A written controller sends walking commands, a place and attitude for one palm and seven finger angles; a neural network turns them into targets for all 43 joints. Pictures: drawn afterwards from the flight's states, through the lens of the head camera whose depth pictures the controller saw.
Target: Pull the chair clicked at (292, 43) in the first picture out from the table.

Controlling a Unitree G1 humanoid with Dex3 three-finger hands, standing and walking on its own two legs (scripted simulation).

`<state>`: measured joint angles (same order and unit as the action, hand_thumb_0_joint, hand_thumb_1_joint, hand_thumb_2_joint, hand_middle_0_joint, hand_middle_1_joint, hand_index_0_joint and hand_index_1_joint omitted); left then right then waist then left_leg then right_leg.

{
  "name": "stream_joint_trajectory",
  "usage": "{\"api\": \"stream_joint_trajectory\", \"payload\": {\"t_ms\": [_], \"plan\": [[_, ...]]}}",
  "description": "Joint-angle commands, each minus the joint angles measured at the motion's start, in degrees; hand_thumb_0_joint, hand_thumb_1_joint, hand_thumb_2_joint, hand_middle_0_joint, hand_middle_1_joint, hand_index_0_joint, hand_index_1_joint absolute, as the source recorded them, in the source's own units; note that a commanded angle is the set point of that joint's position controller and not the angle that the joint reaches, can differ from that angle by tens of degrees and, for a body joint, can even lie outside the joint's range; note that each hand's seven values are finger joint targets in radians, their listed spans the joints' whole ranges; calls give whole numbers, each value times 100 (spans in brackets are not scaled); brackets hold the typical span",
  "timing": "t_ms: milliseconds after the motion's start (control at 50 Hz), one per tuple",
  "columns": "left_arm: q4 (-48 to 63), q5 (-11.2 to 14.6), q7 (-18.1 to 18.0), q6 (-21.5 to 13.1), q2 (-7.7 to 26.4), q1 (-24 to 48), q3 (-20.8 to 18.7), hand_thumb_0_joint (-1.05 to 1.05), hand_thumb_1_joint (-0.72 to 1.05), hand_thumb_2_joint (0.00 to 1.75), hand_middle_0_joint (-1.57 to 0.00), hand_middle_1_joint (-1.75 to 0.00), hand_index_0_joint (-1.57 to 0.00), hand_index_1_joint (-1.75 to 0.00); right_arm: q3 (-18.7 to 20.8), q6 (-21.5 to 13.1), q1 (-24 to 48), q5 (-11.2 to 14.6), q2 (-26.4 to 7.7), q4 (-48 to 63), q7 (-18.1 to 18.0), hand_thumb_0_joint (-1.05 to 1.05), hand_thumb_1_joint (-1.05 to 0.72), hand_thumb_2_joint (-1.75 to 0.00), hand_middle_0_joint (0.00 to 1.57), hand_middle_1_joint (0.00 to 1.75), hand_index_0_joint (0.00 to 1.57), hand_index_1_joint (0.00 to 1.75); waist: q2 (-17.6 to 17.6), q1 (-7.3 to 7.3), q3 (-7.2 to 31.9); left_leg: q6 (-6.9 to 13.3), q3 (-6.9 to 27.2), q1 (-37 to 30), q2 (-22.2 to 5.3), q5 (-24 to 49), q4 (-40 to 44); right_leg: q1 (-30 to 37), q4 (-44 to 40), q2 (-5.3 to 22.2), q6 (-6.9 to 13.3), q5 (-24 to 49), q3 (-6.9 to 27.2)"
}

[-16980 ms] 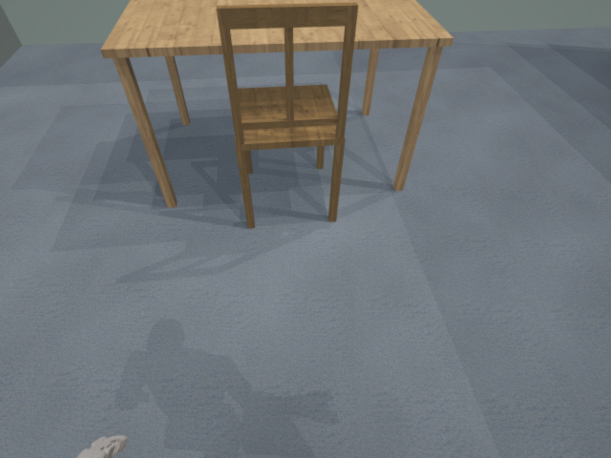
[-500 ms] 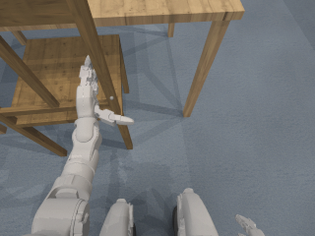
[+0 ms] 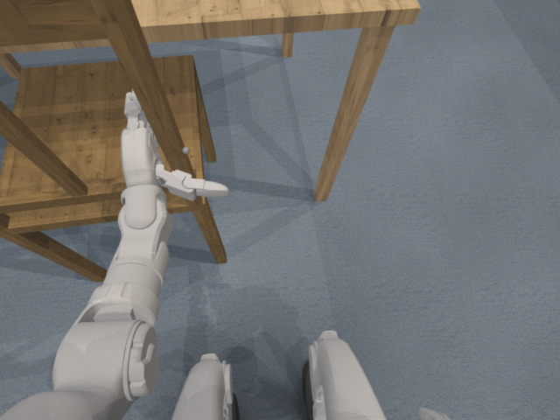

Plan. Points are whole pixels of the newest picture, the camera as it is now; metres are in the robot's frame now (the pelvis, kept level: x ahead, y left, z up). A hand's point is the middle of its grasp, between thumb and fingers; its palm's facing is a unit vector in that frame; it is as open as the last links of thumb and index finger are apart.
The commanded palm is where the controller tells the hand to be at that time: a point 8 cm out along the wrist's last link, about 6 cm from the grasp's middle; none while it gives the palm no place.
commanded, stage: push the fingers through the gap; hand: left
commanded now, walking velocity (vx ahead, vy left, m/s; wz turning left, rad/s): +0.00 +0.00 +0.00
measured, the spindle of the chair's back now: (24, 140) +0.51 +0.31 +0.04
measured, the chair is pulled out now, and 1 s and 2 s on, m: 0.00 0.00 0.03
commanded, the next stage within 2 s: hook a spindle and tug to test in 0.20 s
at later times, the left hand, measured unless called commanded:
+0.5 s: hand (186, 154) +0.48 +0.10 +0.03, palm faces +0.07 -1.00 -0.02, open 16.6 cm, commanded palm +0.45 +0.15 +0.03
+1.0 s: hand (180, 148) +0.49 +0.11 +0.03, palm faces +0.10 -0.99 -0.01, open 9.2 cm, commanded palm +0.45 +0.14 +0.03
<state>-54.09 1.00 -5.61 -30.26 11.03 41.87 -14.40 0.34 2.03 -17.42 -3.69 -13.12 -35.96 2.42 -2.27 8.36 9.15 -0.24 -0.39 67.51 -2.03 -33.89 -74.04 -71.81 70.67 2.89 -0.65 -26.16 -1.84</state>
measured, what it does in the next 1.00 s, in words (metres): stands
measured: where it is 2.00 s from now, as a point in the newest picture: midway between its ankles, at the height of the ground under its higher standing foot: outside the picture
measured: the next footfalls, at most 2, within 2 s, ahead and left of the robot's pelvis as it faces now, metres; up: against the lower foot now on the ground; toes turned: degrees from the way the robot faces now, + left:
none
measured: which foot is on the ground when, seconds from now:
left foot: down 0.00-1.00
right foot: down 0.00-1.00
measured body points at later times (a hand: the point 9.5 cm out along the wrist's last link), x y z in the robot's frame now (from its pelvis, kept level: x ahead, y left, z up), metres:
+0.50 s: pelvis +0.00 +0.00 +0.00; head +0.15 +0.00 +0.42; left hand +0.47 +0.15 +0.03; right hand +0.06 -0.26 -0.13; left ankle +0.00 +0.12 -0.62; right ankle +0.06 -0.13 -0.62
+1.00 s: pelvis +0.00 +0.00 +0.00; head +0.16 +0.00 +0.42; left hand +0.48 +0.16 +0.03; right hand +0.05 -0.26 -0.13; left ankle +0.00 +0.12 -0.62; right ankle +0.06 -0.13 -0.62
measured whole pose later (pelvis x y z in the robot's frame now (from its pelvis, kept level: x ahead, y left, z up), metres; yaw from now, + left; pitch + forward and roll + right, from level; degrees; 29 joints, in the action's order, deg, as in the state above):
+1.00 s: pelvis +0.00 +0.00 +0.00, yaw +1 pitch +28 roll -1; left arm -55.0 2.5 -6.9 -30.6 11.4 42.8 -12.5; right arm 0.8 2.4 -16.8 -4.0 -13.4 -36.2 2.7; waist -2.0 7.9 8.9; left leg -0.5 0.6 67.7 -1.7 -34.0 -74.0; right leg -71.4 70.5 3.2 -0.5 -26.6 -2.7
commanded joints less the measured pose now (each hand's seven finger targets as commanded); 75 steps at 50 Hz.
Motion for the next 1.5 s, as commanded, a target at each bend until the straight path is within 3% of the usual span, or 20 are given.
{"api": "stream_joint_trajectory", "payload": {"t_ms": [0,120,260,280,320,340,440,500,580,640,700,760,780,860,980,1040,1080,1140,1180,1480], "plan": [[1172,-2,-39,-393,862,1934,-67,0,-50,30,-6,-8,-6,-8,316,-115,-691,28,-871,438,-69,0,-90,-90,20,30,20,30,227,125,2832,71,21,-1037,243,1908,975,2611,-798,-281,144,1676,70],[1387,10,0,-665,696,2328,134,0,-50,30,-6,-8,-6,-8,329,-172,-648,-9,-868,350,-91,0,-90,-90,20,30,20,30,-236,185,2959,31,74,-1479,227,2054,931,2247,-743,-270,159,1560,21],[746,-17,74,-509,746,2313,87,0,-50,30,-6,-8,-6,-8,307,-123,-619,8,-900,309,-106,0,-90,-90,20,30,20,30,-16,219,2739,55,78,-1127,257,1735,922,2220,-767,-261,148,1314,20],[800,0,73,-503,784,2273,35,0,-50,30,-6,-8,-6,-8,311,-117,-619,12,-907,338,-104,0,-90,-90,20,30,20,30,-27,168,2827,54,74,-1163,259,1768,927,2272,-768,-262,158,1343,24],[1040,37,59,-535,786,2362,31,0,-50,30,-10,-19,-10,-19,309,-108,-595,0,-911,373,-101,0,-90,-90,20,30,20,30,-306,133,3129,18,108,-1465,246,2041,919,2200,-695,-256,178,1476,-5],[1096,65,54,-546,743,2323,52,0,-50,30,-11,-24,-11,-24,316,-106,-582,5,-900,387,-91,0,-90,-90,20,30,20,30,-243,117,3198,20,101,-1490,243,2109,886,2246,-699,-262,172,1546,6],[1037,-22,-23,-561,612,2592,239,0,-50,30,-20,-52,-20,-52,317,-85,-608,-12,-901,332,-80,0,-90,-90,20,30,20,30,-125,268,2929,31,170,-1421,214,2001,880,2027,-690,-270,156,1392,-37],[997,-53,-104,-558,856,2552,9,0,-50,30,-25,-68,-25,-68,314,-78,-637,-28,-912,357,-95,0,-90,-90,20,30,20,30,-1,218,3030,60,127,-1230,247,1948,852,2258,-678,-276,152,1472,17],[993,-106,-44,-562,634,2499,237,0,-50,30,-32,-90,-32,-90,312,-72,-618,-23,-860,348,-74,0,-90,-90,20,30,20,30,-165,235,3016,52,71,-1278,244,1972,851,2264,-711,-261,151,1557,35],[1093,-20,0,-543,673,2440,178,0,-33,37,-38,-107,-38,-107,329,-67,-651,-15,-880,347,-68,0,-90,-90,20,30,20,30,-52,220,3171,55,86,-1383,229,2102,839,2347,-716,-277,153,1665,25],[1274,42,60,-522,543,2367,299,0,-16,44,-43,-123,-43,-123,329,-77,-661,-13,-868,385,-62,0,-90,-90,20,30,20,30,-261,193,3271,42,81,-1502,237,2210,867,2387,-714,-279,172,1758,21],[1117,65,79,-463,520,2092,295,0,0,52,-48,-140,-48,-140,325,-67,-657,10,-874,359,-57,0,-90,-90,20,30,20,30,-23,174,2990,40,86,-1385,223,2114,925,2405,-777,-291,168,1677,-4],[1166,55,74,-471,438,2217,383,0,6,54,-50,-145,-50,-145,328,-72,-656,7,-872,349,-58,0,-90,-90,20,30,20,30,-52,235,2957,48,97,-1393,216,2061,922,2311,-781,-292,159,1614,-12],[1062,31,59,-506,425,2292,396,0,28,64,-50,-145,-50,-145,339,-89,-698,-2,-883,299,-57,0,-90,-90,20,30,20,30,-68,253,2850,51,114,-1423,218,2051,915,2190,-773,-293,166,1544,-31],[1307,-8,72,-547,153,2061,664,0,62,78,-50,-145,-50,-145,384,-57,-718,-34,-875,319,15,0,-90,-90,20,30,20,30,-458,175,3209,-24,162,-2012,171,2698,873,1998,-681,-294,215,1831,-112],[1162,-20,45,-480,248,2052,596,0,79,85,-50,-145,-50,-145,380,-10,-746,-23,-894,292,13,0,-90,-90,20,30,20,30,-101,246,2965,11,168,-1712,174,2554,881,2134,-703,-302,188,1872,-103],[1333,-54,36,-496,234,2035,631,0,90,90,-50,-145,-50,-145,393,-8,-756,-28,-878,325,10,0,-90,-90,20,30,20,30,-148,204,3081,17,159,-1763,184,2614,904,2266,-701,-300,197,1969,-88],[1476,-39,46,-466,85,1794,754,0,90,90,-50,-145,-50,-145,403,15,-743,-24,-855,356,30,0,-90,-90,20,30,20,30,-282,159,3163,-6,143,-1950,171,2916,900,2264,-686,-290,209,2167,-118],[1438,-21,59,-425,93,1558,741,0,90,90,-50,-145,-50,-145,392,31,-718,-7,-846,379,39,0,-90,-90,20,30,20,30,-92,129,3040,18,116,-1776,188,2755,930,2431,-739,-304,204,2165,-94],[2197,80,135,-354,-145,483,988,0,90,90,-50,-145,-50,-145,411,6,-602,42,-768,553,45,0,-90,-90,20,30,20,30,-34,-44,2993,12,30,-1855,189,3063,997,2801,-750,-290,214,2633,-80]]}}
